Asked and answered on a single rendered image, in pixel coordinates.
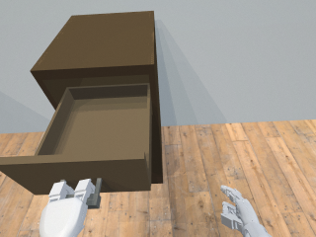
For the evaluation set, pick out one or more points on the drawer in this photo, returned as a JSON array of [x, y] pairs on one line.
[[96, 132]]

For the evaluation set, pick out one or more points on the robot left hand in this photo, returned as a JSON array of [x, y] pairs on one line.
[[64, 217]]

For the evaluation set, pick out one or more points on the handle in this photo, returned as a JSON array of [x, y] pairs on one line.
[[94, 200]]

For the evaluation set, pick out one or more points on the cabinet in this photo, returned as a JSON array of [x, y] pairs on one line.
[[105, 49]]

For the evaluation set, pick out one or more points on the right robot forearm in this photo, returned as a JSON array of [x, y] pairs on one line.
[[255, 229]]

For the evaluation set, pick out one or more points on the robot right hand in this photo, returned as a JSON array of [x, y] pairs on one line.
[[236, 217]]

